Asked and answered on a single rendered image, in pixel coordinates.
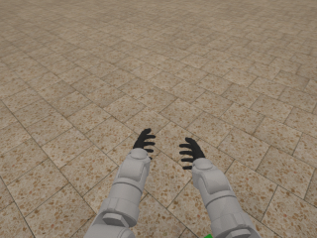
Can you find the left robot forearm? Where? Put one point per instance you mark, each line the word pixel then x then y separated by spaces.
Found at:
pixel 121 207

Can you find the right robot forearm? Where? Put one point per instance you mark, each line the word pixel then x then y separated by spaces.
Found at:
pixel 228 220

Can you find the right robot hand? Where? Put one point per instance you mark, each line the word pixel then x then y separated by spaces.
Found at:
pixel 196 152

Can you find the robot left upper arm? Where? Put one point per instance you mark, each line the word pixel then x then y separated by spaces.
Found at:
pixel 109 231

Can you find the left robot hand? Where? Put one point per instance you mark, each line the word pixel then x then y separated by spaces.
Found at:
pixel 140 143

